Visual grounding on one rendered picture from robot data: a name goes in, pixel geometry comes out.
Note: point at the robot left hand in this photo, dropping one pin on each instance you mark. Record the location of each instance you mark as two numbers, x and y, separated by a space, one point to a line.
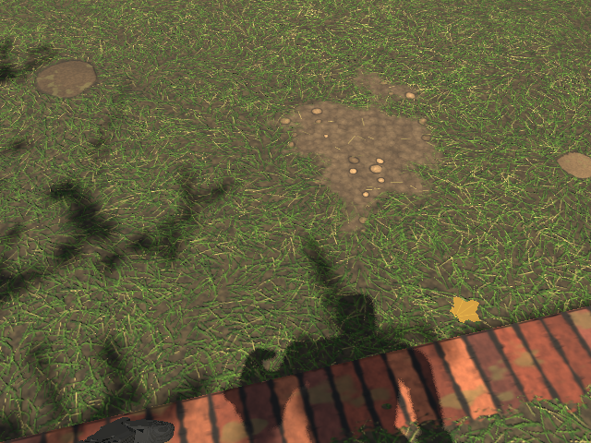
140 431

